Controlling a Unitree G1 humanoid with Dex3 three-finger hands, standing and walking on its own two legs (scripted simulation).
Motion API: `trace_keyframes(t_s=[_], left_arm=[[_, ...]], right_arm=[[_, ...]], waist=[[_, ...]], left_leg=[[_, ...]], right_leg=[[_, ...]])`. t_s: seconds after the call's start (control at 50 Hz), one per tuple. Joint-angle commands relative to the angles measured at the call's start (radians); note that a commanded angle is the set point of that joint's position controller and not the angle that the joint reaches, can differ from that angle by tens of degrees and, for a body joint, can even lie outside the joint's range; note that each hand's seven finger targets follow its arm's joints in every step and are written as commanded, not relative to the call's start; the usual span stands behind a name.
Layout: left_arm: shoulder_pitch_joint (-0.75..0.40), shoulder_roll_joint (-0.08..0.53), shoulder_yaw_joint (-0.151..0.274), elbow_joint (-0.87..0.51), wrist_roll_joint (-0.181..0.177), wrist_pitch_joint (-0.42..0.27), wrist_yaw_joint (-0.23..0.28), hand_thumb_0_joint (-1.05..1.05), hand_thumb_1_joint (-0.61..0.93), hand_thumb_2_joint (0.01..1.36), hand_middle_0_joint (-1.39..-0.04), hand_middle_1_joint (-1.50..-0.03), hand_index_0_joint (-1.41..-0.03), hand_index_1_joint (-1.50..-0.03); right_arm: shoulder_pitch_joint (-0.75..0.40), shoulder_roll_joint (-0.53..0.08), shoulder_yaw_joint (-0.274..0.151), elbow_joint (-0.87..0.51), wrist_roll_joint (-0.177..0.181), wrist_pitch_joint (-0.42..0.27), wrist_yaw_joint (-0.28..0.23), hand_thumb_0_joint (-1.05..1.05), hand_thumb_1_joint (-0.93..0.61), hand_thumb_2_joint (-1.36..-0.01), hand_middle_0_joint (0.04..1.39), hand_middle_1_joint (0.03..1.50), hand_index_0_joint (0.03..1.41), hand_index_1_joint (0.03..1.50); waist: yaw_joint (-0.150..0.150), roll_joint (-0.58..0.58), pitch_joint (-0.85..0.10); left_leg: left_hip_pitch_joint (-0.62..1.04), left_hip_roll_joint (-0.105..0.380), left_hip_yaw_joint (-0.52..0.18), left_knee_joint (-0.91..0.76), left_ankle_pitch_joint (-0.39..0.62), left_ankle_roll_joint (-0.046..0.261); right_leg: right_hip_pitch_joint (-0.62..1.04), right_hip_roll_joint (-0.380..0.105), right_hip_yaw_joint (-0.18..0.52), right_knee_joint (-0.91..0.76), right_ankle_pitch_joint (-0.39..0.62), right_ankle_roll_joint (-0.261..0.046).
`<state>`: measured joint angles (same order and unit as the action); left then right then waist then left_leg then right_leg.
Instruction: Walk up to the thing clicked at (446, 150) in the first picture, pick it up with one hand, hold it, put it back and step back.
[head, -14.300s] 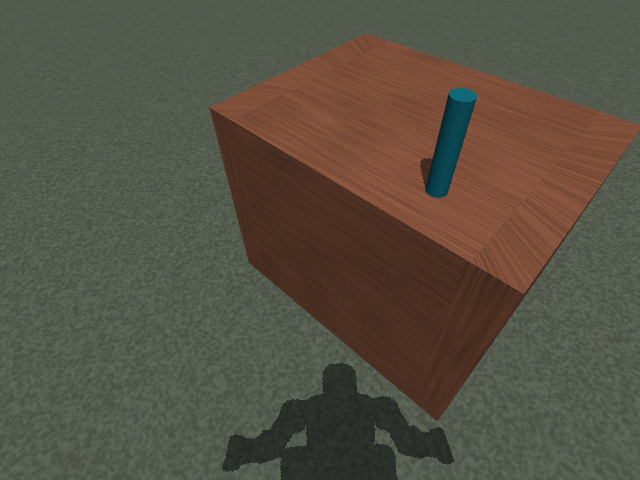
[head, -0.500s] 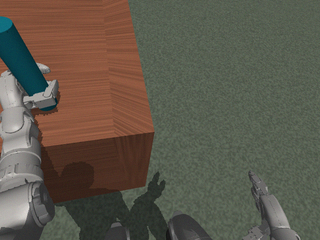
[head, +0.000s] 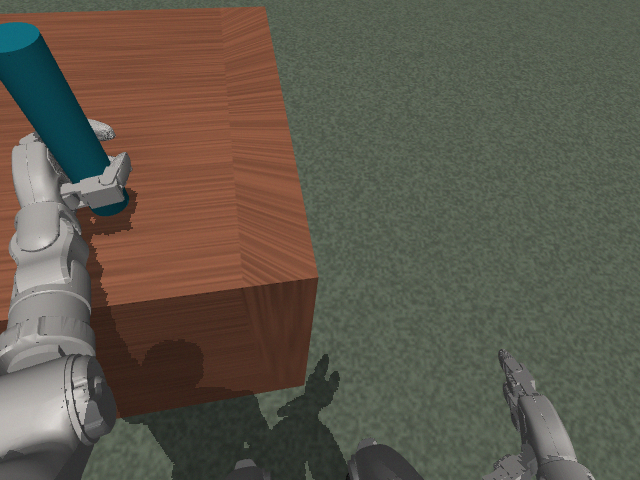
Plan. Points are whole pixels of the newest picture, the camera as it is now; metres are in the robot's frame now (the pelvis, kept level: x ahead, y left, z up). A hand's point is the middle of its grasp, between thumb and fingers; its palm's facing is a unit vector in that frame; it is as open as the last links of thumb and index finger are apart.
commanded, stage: settle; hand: left
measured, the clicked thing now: (70, 137) +0.50 +0.23 +0.14
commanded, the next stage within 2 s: lift in 0.34 s
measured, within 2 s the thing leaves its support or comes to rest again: neither
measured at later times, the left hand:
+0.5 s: hand (98, 147) +0.51 +0.21 +0.12, palm faces +0.19 -0.98 +0.00, open 6.3 cm
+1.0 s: hand (73, 132) +0.45 +0.19 +0.19, palm faces +0.19 -0.98 +0.00, open 6.3 cm
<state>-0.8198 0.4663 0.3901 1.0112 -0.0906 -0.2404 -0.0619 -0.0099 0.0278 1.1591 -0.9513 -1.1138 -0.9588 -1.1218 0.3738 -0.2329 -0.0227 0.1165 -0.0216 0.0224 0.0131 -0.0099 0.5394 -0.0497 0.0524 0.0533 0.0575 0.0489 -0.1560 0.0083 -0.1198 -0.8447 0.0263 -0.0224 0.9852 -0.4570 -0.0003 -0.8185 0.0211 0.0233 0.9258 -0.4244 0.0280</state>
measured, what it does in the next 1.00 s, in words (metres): stands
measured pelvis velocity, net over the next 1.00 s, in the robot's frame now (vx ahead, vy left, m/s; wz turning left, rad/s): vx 0.01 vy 0.00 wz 0.01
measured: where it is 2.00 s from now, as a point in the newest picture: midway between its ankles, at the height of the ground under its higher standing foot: outside the picture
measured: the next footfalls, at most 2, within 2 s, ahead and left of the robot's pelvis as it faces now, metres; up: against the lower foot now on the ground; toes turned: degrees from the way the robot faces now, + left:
none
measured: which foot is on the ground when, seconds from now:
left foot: down 0.00-1.00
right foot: down 0.00-1.00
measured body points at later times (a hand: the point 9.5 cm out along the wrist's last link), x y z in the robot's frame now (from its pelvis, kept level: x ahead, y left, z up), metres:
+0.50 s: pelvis +0.01 +0.00 +0.01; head +0.10 +0.01 +0.45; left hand +0.49 +0.26 +0.12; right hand +0.16 -0.26 -0.03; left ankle +0.00 +0.11 -0.68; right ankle +0.01 -0.14 -0.68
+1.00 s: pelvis +0.01 +0.00 +0.03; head +0.04 -0.01 +0.48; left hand +0.43 +0.24 +0.20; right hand +0.16 -0.27 -0.03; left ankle +0.00 +0.11 -0.68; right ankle +0.01 -0.14 -0.68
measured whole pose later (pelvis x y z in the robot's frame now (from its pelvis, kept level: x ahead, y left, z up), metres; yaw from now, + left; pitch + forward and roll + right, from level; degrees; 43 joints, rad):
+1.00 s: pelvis +0.01 +0.00 +0.03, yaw +0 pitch +10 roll -1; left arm -0.62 0.31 0.28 0.58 -0.16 0.01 0.00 -0.01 0.03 1.16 -0.95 -1.12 -0.96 -1.13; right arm 0.36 -0.23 -0.09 0.31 0.03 0.00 -0.02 -0.01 0.55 -0.05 0.05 0.05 0.06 0.05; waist -0.05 0.05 -0.14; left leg -0.57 0.01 -0.01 0.82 -0.42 0.00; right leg -0.56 0.01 0.03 0.78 -0.40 0.03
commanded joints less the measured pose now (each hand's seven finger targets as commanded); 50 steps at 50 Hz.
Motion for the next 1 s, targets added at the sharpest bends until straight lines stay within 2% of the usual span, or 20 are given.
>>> trace_keyframes(t_s=[0.0, 0.1, 0.12, 0.18, 0.2, 0.4, 0.48, 0.64, 0.66, 0.7, 0.74, 0.76, 0.78, 0.8, 0.84, 0.88, 0.9, 0.92, 0.96, 0.98], left_arm=[[-0.513, 0.297, 0.040, -0.271, -0.011, -0.073, 0.004, 0.000, 0.500, 1.383, -1.397, -1.454, -1.398, -1.470], [-0.497, 0.266, 0.033, -0.237, -0.015, -0.052, 0.004, 0.000, 0.508, 1.403, -1.422, -1.479, -1.424, -1.494], [-0.471, 0.264, 0.038, -0.204, -0.014, -0.045, 0.005, 0.000, 0.503, 1.404, -1.415, -1.478, -1.419, -1.492], [-0.528, 0.240, 0.005, -0.265, -0.005, -0.042, 0.007, 0.000, 0.549, 1.407, -1.404, -1.465, -1.407, -1.480], [-0.515, 0.259, 0.031, -0.242, -0.010, -0.040, 0.007, 0.000, 0.554, 1.409, -1.407, -1.466, -1.411, -1.480], [-0.537, 0.263, 0.013, -0.303, -0.020, -0.032, 0.002, 0.000, 0.542, 1.419, -1.405, -1.474, -1.409, -1.489], [-0.546, 0.295, 0.028, -0.341, -0.022, -0.021, 0.006, 0.000, 0.564, 1.350, -1.376, -1.457, -1.400, -1.450], [-0.430, 0.206, -0.008, -0.326, -0.036, 0.027, 0.008, 0.000, 0.565, 1.359, -1.396, -1.473, -1.422, -1.464], [-0.437, 0.193, -0.018, -0.381, -0.039, 0.029, 0.006, 0.000, 0.559, 1.355, -1.393, -1.469, -1.418, -1.461], [-0.399, 0.179, -0.024, -0.381, -0.039, 0.050, 0.008, 0.000, 0.579, 1.350, -1.380, -1.452, -1.405, -1.444], [-0.440, 0.151, -0.052, -0.495, -0.047, 0.062, 0.012, 0.000, 0.611, 1.362, -1.407, -1.463, -1.429, -1.457], [-0.417, 0.171, -0.035, -0.490, -0.051, 0.072, 0.021, 0.000, 0.592, 1.368, -1.414, -1.471, -1.435, -1.467], [-0.426, 0.152, -0.048, -0.545, -0.056, 0.078, 0.025, 0.000, 0.591, 1.368, -1.410, -1.472, -1.434, -1.465], [-0.390, 0.161, -0.027, -0.530, -0.062, 0.090, 0.030, 0.000, 0.567, 1.369, -1.402, -1.472, -1.426, -1.466], [-0.355, 0.161, -0.022, -0.603, -0.072, 0.109, 0.042, 0.000, 0.545, 1.345, -1.393, -1.459, -1.418, -1.451], [-0.322, 0.135, -0.037, -0.675, -0.068, 0.136, 0.051, 0.000, 0.532, 1.347, -1.394, -1.459, -1.420, -1.452], [-0.345, 0.084, -0.080, -0.727, -0.070, 0.151, 0.056, 0.000, 0.536, 1.357, -1.407, -1.471, -1.432, -1.464], [-0.321, 0.097, -0.061, -0.750, -0.076, 0.163, 0.064, 0.000, 0.515, 1.356, -1.410, -1.470, -1.432, -1.466], [-0.284, 0.057, -0.085, -0.763, -0.077, 0.198, 0.070, 0.000, 0.509, 1.348, -1.417, -1.474, -1.442, -1.468], [-0.247, 0.077, -0.061, -0.738, -0.072, 0.218, 0.074, 0.000, 0.510, 1.360, -1.413, -1.474, -1.435, -1.471]], right_arm=[[-0.006, -0.164, -0.108, -0.176, 0.008, -0.051, -0.023, 0.000, 0.552, -0.051, 0.049, 0.050, 0.049, 0.050], [0.012, -0.134, -0.081, -0.125, 0.012, -0.050, -0.018, 0.000, 0.554, -0.050, 0.049, 0.050, 0.049, 0.050], [0.014, -0.155, -0.105, -0.105, 0.011, -0.047, -0.019, 0.000, 0.557, -0.049, 0.049, 0.050, 0.049, 0.050], [0.014, -0.100, -0.064, -0.073, 0.010, -0.048, -0.010, 0.000, 0.565, -0.048, 0.049, 0.050, 0.049, 0.050], [-0.026, -0.151, -0.106, -0.140, 0.012, -0.053, -0.014, 0.000, 0.564, -0.048, 0.049, 0.050, 0.049, 0.050], [-0.007, -0.141, -0.086, -0.079, 0.015, -0.055, -0.021, 0.000, 0.562, -0.049, 0.049, 0.050, 0.049, 0.050], [-0.025, -0.178, -0.125, -0.102, 0.021, -0.056, -0.029, 0.000, 0.558, -0.048, 0.049, 0.050, 0.049, 0.050], [-0.025, -0.146, -0.121, -0.063, 0.037, -0.060, -0.025, 0.000, 0.560, -0.047, 0.049, 0.050, 0.049, 0.050], [-0.013, -0.130, -0.106, -0.048, 0.038, -0.061, -0.023, 0.000, 0.563, -0.047, 0.049, 0.050, 0.049, 0.050], [-0.018, -0.153, -0.132, -0.021, 0.037, -0.060, -0.026, 0.000, 0.563, -0.046, 0.049, 0.050, 0.049, 0.050], [-0.041, -0.119, -0.102, -0.034, 0.042, -0.071, -0.022, 0.000, 0.564, -0.046, 0.049, 0.050, 0.049, 0.050], [-0.045, -0.146, -0.131, -0.025, 0.046, -0.068, -0.027, 0.000, 0.558, -0.048, 0.049, 0.050, 0.049, 0.050], [-0.028, -0.129, -0.116, -0.022, 0.047, -0.068, -0.027, 0.000, 0.565, -0.046, 0.049, 0.050, 0.049, 0.050], [-0.046, -0.137, -0.123, -0.015, 0.049, -0.070, -0.029, 0.000, 0.563, -0.047, 0.049, 0.050, 0.049, 0.050], [-0.049, -0.179, -0.162, 0.006, 0.054, -0.072, -0.039, 0.000, 0.562, -0.045, 0.049, 0.050, 0.049, 0.050], [-0.039, -0.155, -0.138, -0.012, 0.057, -0.073, -0.042, 0.000, 0.563, -0.045, 0.049, 0.050, 0.049, 0.050], [-0.035, -0.136, -0.134, 0.030, 0.058, -0.076, -0.044, 0.000, 0.561, -0.045, 0.049, 0.049, 0.049, 0.049], [-0.037, -0.152, -0.151, 0.031, 0.060, -0.078, -0.050, 0.000, 0.558, -0.046, 0.049, 0.049, 0.049, 0.049], [-0.079, -0.129, -0.124, 0.013, 0.065, -0.091, -0.056, 0.000, 0.561, -0.044, 0.049, 0.049, 0.049, 0.049], [-0.081, -0.142, -0.126, 0.023, 0.065, -0.092, -0.059, 0.000, 0.563, -0.045, 0.049, 0.049, 0.049, 0.049]], waist=[[0.010, 0.131, -0.543], [0.008, 0.121, -0.467], [0.005, 0.102, -0.442], [0.018, 0.154, -0.445], [0.005, 0.113, -0.469], [0.030, 0.131, -0.526], [0.020, 0.108, -0.548], [0.046, 0.081, -0.462], [0.055, 0.106, -0.475], [0.062, 0.120, -0.447], [0.077, 0.148, -0.477], [0.079, 0.115, -0.456], [0.079, 0.111, -0.484], [0.091, 0.094, -0.476], [0.095, 0.069, -0.468], [0.101, 0.063, -0.483], [0.104, 0.078, -0.443], [0.106, 0.070, -0.444], [0.110, 0.022, -0.387], [0.118, -0.001, -0.361]], left_leg=[[0.400, 0.006, -0.008, -0.102, 0.476, 0.003], [0.361, 0.001, 0.001, -0.119, 0.442, 0.009], [0.358, 0.002, 0.003, -0.124, 0.427, 0.011], [0.376, -0.002, 0.005, -0.136, 0.385, 0.007], [0.390, 0.003, 0.000, -0.137, 0.395, 0.008], [0.431, 0.008, -0.005, -0.141, 0.524, 0.001], [0.453, 0.001, 0.006, -0.141, 0.521, 0.011], [0.401, -0.008, 0.020, -0.178, 0.476, 0.013], [0.432, -0.007, 0.020, -0.180, 0.501, 0.010], [0.476, -0.001, 0.014, -0.188, 0.516, 0.005], [0.519, 0.003, 0.009, -0.197, 0.536, -0.002], [0.492, -0.002, 0.013, -0.204, 0.500, 0.002], [0.494, -0.001, 0.013, -0.206, 0.515, 0.002], [0.471, -0.006, 0.019, -0.207, 0.511, 0.004], [0.496, -0.002, 0.015, -0.217, 0.527, 0.004], [0.521, -0.005, 0.020, -0.220, 0.540, 0.006], [0.527, -0.005, 0.018, -0.231, 0.534, 0.002], [0.536, -0.006, 0.020, -0.232, 0.531, 0.004], [0.516, -0.009, 0.023, -0.251, 0.481, 0.008], [0.506, -0.011, 0.028, -0.262, 0.466, 0.008]], right_leg=[[0.215, 0.014, -0.040, -0.086, 0.391, -0.043], [0.218, 0.011, -0.036, -0.103, 0.389, -0.039], [0.203, 0.011, -0.035, -0.110, 0.379, -0.039], [0.181, 0.012, -0.037, -0.119, 0.325, -0.042], [0.187, 0.014, -0.040, -0.124, 0.334, -0.042], [0.260, 0.009, -0.040, -0.117, 0.437, -0.044], [0.298, 0.005, -0.031, -0.132, 0.479, -0.035], [0.361, 0.001, -0.027, -0.157, 0.482, -0.031], [0.352, 0.002, -0.028, -0.157, 0.487, -0.034], [0.300, 0.007, -0.038, -0.171, 0.441, -0.038], [0.317, 0.010, -0.045, -0.174, 0.431, -0.041], [0.336, 0.009, -0.042, -0.181, 0.424, -0.038], [0.370, 0.007, -0.042, -0.181, 0.452, -0.037], [0.402, 0.004, -0.039, -0.181, 0.471, -0.033], [0.409, 0.005, -0.043, -0.182, 0.481, -0.033], [0.439, 0.001, -0.041, -0.191, 0.505, -0.029], [0.420, 0.004, -0.047, -0.195, 0.483, -0.031], [0.431, 0.003, -0.046, -0.200, 0.481, -0.029], [0.444, 0.002, -0.048, -0.217, 0.452, -0.025], [0.446, 0.001, -0.046, -0.225, 0.441, -0.024]])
